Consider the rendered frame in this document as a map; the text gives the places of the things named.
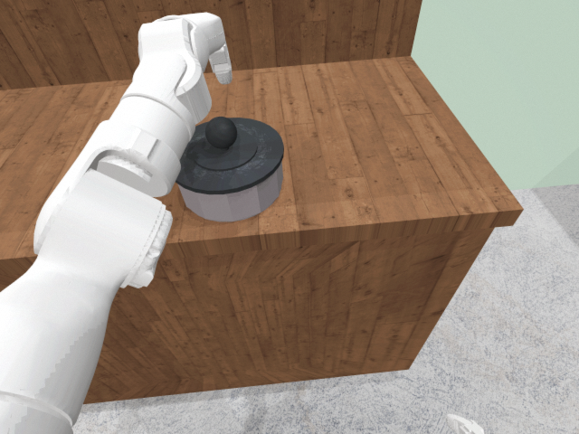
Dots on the table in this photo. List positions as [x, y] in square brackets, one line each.
[385, 202]

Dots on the robot left upper arm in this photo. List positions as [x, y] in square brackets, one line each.
[53, 319]

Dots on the left robot forearm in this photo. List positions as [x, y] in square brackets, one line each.
[142, 142]

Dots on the pot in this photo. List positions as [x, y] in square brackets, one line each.
[232, 207]

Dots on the robot right hand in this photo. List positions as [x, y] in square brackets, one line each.
[462, 426]

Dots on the lid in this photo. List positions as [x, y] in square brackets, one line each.
[254, 156]

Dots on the robot left hand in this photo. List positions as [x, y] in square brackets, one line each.
[212, 27]

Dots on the knob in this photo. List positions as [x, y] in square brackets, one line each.
[221, 132]

